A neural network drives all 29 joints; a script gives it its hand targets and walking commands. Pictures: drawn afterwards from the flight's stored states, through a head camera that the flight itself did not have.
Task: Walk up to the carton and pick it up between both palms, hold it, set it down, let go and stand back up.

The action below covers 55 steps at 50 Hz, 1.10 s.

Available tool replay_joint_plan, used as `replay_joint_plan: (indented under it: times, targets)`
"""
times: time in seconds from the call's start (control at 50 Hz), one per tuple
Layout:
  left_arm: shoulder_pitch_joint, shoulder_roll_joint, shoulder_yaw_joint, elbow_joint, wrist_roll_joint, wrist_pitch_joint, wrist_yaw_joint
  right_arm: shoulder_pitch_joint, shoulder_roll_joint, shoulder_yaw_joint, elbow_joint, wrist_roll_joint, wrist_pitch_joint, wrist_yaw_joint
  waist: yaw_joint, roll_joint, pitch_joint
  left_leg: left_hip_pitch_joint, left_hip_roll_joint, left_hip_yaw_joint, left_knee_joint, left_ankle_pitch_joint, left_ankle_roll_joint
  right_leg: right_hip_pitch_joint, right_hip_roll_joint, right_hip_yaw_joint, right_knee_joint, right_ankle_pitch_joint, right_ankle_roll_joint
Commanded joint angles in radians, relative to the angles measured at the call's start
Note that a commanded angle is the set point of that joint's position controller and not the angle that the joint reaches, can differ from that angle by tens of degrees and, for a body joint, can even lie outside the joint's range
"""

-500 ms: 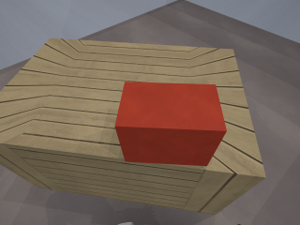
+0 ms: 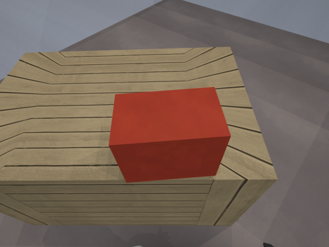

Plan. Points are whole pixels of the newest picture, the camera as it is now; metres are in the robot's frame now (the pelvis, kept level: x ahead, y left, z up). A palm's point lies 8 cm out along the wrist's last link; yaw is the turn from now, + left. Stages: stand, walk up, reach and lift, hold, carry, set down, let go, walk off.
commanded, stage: walk up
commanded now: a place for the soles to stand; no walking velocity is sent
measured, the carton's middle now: (168, 137) +0.41 +0.02 -0.02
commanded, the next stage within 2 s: reach and lift in 0.18 s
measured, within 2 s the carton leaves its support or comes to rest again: neither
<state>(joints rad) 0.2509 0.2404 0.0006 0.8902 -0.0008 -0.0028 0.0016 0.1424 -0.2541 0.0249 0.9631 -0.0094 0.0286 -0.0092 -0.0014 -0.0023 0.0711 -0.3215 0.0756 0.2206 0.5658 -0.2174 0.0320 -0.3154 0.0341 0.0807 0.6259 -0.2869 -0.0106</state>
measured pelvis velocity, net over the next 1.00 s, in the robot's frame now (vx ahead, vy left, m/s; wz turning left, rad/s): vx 0.03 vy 0.00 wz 0.08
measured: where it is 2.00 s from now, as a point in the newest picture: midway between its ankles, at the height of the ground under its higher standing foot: outside the picture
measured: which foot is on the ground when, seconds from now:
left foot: down 0.00-1.00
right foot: down 0.00-1.00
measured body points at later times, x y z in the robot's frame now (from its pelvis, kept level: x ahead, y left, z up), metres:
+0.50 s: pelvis -0.01 +0.00 -0.02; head +0.04 +0.02 +0.42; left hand +0.18 +0.24 -0.12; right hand +0.17 -0.24 -0.12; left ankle +0.06 +0.11 -0.73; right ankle +0.03 -0.11 -0.73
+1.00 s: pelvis +0.03 +0.00 +0.01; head +0.04 +0.01 +0.46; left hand +0.19 +0.24 -0.08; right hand +0.19 -0.22 -0.09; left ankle +0.06 +0.11 -0.73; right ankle +0.03 -0.11 -0.73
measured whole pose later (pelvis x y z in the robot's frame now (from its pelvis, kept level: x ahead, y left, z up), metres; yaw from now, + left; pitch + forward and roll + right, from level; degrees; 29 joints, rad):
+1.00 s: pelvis +0.03 +0.00 +0.01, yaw +5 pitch -3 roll +0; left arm 0.17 0.22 0.00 0.55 -0.02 0.08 0.03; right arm 0.20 -0.17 -0.06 0.78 0.04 -0.24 0.07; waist -0.03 -0.01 0.07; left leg -0.23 0.04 0.12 0.48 -0.21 0.01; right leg -0.15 0.01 -0.02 0.47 -0.27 -0.01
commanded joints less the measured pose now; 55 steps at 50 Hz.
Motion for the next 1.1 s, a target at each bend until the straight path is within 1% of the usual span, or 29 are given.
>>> replay_joint_plan:
  times: [0.0, 0.16, 0.18, 0.2, 0.22, 0.24, 0.26, 0.28, 0.3, 0.32, 0.34, 0.36, 0.38, 0.4, 0.42, 0.44, 0.48, 0.52, 0.54, 0.58, 0.62, 0.64, 0.7, 0.78, 0.86, 0.98, 1.08]
  targets:
    - [0.044, 0.152, 0.041, -0.070, 0.000, -0.017, 0.009, -0.010, -0.152, -0.036, -0.065, 0.000, -0.011, -0.005, 0.000, -0.009, -0.075, 0.140, 0.113, -0.189, -0.156, -0.183, 0.053, -0.122, -0.081, 0.137, -0.142, 0.037, -0.052]
    - [0.053, 0.155, 0.043, -0.084, -0.001, -0.017, 0.015, 0.002, -0.158, -0.041, -0.064, 0.000, -0.003, -0.003, -0.002, -0.025, -0.072, 0.169, 0.114, -0.168, -0.147, -0.211, 0.054, -0.165, -0.066, 0.174, -0.147, 0.024, -0.056]
    - [-0.522, 0.229, 0.056, -0.238, -0.076, 0.130, 0.025, -0.481, -0.096, -0.128, -0.223, -0.041, -0.133, 0.038, -0.014, -0.041, -0.106, -0.115, -0.005, -0.150, 0.029, -0.314, 0.005, -0.153, -0.062, -0.088, -0.030, -0.300, -0.048]
    - [-0.422, 0.211, 0.036, -0.238, -0.062, 0.220, 0.052, -0.338, -0.100, -0.133, -0.143, -0.061, -0.148, 0.071, 0.016, -0.084, -0.007, -0.106, -0.017, -0.146, 0.071, -0.379, -0.017, -0.213, -0.087, -0.066, -0.030, -0.422, -0.068]
    - [-0.423, 0.202, 0.042, -0.268, -0.041, 0.283, 0.056, -0.302, -0.089, -0.132, -0.137, -0.054, -0.153, 0.086, 0.016, -0.128, -0.031, -0.005, -0.026, -0.153, 0.104, -0.363, -0.035, -0.278, -0.121, -0.046, -0.072, -0.488, -0.081]
    - [-0.398, 0.176, 0.026, -0.312, -0.028, 0.349, 0.054, -0.253, -0.097, -0.133, -0.132, -0.054, -0.139, 0.091, 0.003, -0.131, -0.044, 0.117, -0.028, -0.157, 0.113, -0.284, -0.051, -0.361, -0.133, -0.039, -0.104, -0.399, -0.083]
    - [-0.380, 0.151, 0.009, -0.363, -0.026, 0.406, 0.047, -0.189, -0.105, -0.142, -0.136, -0.040, -0.122, 0.089, -0.016, -0.092, -0.091, 0.181, -0.018, -0.164, 0.111, -0.205, -0.062, -0.381, -0.111, -0.069, -0.077, -0.215, -0.080]
    - [-0.355, 0.141, 0.013, -0.399, -0.021, 0.454, 0.035, -0.145, -0.133, -0.161, -0.147, -0.017, -0.107, 0.085, -0.025, -0.059, -0.146, 0.216, -0.010, -0.159, 0.119, -0.123, -0.075, -0.326, -0.085, -0.091, -0.051, -0.064, -0.074]
    - [-0.317, 0.138, 0.025, -0.442, 0.001, 0.485, 0.021, -0.106, -0.159, -0.177, -0.152, 0.006, -0.095, 0.080, -0.028, -0.023, -0.206, 0.238, -0.009, -0.154, 0.127, -0.091, -0.087, -0.256, -0.065, -0.100, -0.030, 0.009, -0.065]
    - [-0.284, 0.146, 0.034, -0.476, 0.021, 0.507, 0.006, -0.076, -0.163, -0.178, -0.169, 0.031, -0.082, 0.075, -0.036, -0.006, -0.239, 0.249, -0.010, -0.154, 0.128, -0.130, -0.093, -0.209, -0.058, -0.103, -0.025, -0.006, -0.059]
    - [-0.261, 0.160, 0.045, -0.501, 0.031, 0.521, -0.010, -0.070, -0.158, -0.175, -0.214, 0.050, -0.073, 0.069, -0.046, -0.030, -0.262, 0.286, -0.017, -0.155, 0.153, -0.171, -0.092, -0.229, -0.073, -0.083, -0.050, -0.107, -0.062]
    - [-0.242, 0.162, 0.046, -0.528, 0.036, 0.532, -0.017, -0.062, -0.149, -0.167, -0.249, 0.060, -0.063, 0.060, -0.052, -0.054, -0.263, 0.345, -0.024, -0.157, 0.173, -0.169, -0.092, -0.287, -0.089, -0.073, -0.079, -0.170, -0.067]
    - [-0.220, 0.155, 0.042, -0.567, 0.041, 0.542, -0.017, -0.053, -0.146, -0.165, -0.276, 0.067, -0.056, 0.053, -0.058, -0.060, -0.254, 0.401, -0.028, -0.166, 0.174, -0.131, -0.093, -0.334, -0.093, -0.078, -0.098, -0.170, -0.071]
    - [-0.195, 0.143, 0.040, -0.604, 0.049, 0.548, -0.011, -0.043, -0.155, -0.167, -0.295, 0.071, -0.050, 0.052, -0.059, -0.042, -0.241, 0.431, -0.027, -0.177, 0.152, -0.098, -0.093, -0.347, -0.078, -0.102, -0.099, -0.129, -0.070]
    - [-0.165, 0.133, 0.042, -0.632, 0.060, 0.549, -0.002, -0.037, -0.171, -0.169, -0.310, 0.075, -0.046, 0.056, -0.050, -0.016, -0.221, 0.423, -0.024, -0.183, 0.120, -0.074, -0.092, -0.322, -0.055, -0.126, -0.090, -0.077, -0.067]
    - [-0.148, 0.125, 0.046, -0.653, 0.070, 0.543, 0.008, -0.038, -0.184, -0.172, -0.320, 0.077, -0.044, 0.063, -0.043, 0.015, -0.204, 0.397, -0.018, -0.188, 0.089, -0.062, -0.092, -0.281, -0.033, -0.145, -0.080, -0.032, -0.063]
    - [-0.140, 0.107, 0.049, -0.679, 0.079, 0.512, 0.027, -0.047, -0.195, -0.180, -0.330, 0.073, -0.051, 0.084, -0.037, 0.065, -0.169, 0.336, -0.005, -0.200, 0.033, -0.068, -0.095, -0.208, -0.003, -0.166, -0.070, 0.008, -0.058]
    - [-0.155, 0.090, 0.047, -0.677, 0.082, 0.469, 0.046, -0.060, -0.193, -0.188, -0.326, 0.060, -0.066, 0.107, -0.034, 0.090, -0.134, 0.296, 0.006, -0.212, -0.010, -0.088, -0.096, -0.176, 0.008, -0.171, -0.077, 0.014, -0.056]
    - [-0.166, 0.084, 0.044, -0.667, 0.082, 0.447, 0.053, -0.063, -0.185, -0.188, -0.322, 0.054, -0.075, 0.117, -0.034, 0.088, -0.115, 0.283, 0.007, -0.212, -0.023, -0.094, -0.094, -0.173, 0.007, -0.167, -0.090, 0.011, -0.056]
    - [-0.188, 0.081, 0.039, -0.640, 0.074, 0.405, 0.060, -0.062, -0.158, -0.181, -0.319, 0.044, -0.092, 0.129, -0.037, 0.060, -0.086, 0.289, -0.004, -0.199, -0.027, -0.080, -0.085, -0.197, -0.006, -0.150, -0.129, -0.005, -0.053]
    - [-0.210, 0.084, 0.034, -0.615, 0.059, 0.367, 0.056, -0.053, -0.123, -0.168, -0.326, 0.039, -0.109, 0.130, -0.040, 0.022, -0.071, 0.320, -0.025, -0.184, -0.016, -0.045, -0.074, -0.241, -0.029, -0.125, -0.175, -0.013, -0.050]
    - [-0.219, 0.086, 0.032, -0.607, 0.051, 0.348, 0.053, -0.048, -0.109, -0.166, -0.331, 0.037, -0.118, 0.128, -0.041, 0.013, -0.073, 0.335, -0.033, -0.180, -0.013, -0.028, -0.071, -0.253, -0.037, -0.116, -0.192, -0.006, -0.047]
    - [-0.221, 0.094, 0.030, -0.591, 0.028, 0.281, 0.049, -0.028, -0.091, -0.167, -0.340, 0.036, -0.158, 0.119, -0.041, 0.019, -0.114, 0.366, -0.046, -0.175, -0.025, 0.030, -0.067, -0.227, -0.043, -0.106, -0.214, 0.066, -0.039]
    - [-0.180, 0.095, 0.033, -0.556, 0.008, 0.178, 0.049, 0.005, -0.087, -0.164, -0.321, 0.047, -0.229, 0.103, -0.035, 0.032, -0.179, 0.411, -0.054, -0.176, -0.052, 0.127, -0.074, -0.144, -0.033, -0.109, -0.233, 0.181, -0.030]
    - [-0.125, 0.092, 0.039, -0.489, -0.007, 0.098, 0.041, 0.025, -0.086, -0.148, -0.295, 0.056, -0.284, 0.084, -0.026, 0.009, -0.183, 0.442, -0.060, -0.178, -0.088, 0.195, -0.075, -0.093, -0.025, -0.107, -0.274, 0.231, -0.025]
    - [-0.105, 0.105, 0.046, -0.425, -0.035, 0.001, 0.022, 0.022, -0.068, -0.127, -0.306, 0.065, -0.326, 0.057, -0.013, -0.028, -0.144, 0.428, -0.068, -0.174, -0.139, 0.213, -0.066, -0.042, -0.025, -0.091, -0.324, 0.219, -0.018]
    - [-0.114, 0.116, 0.041, -0.430, -0.063, -0.084, 0.020, 0.025, -0.048, -0.116, -0.340, 0.086, -0.349, 0.051, -0.005, -0.023, -0.127, 0.415, -0.066, -0.172, -0.163, 0.204, -0.062, -0.026, -0.030, -0.078, -0.343, 0.178, -0.020]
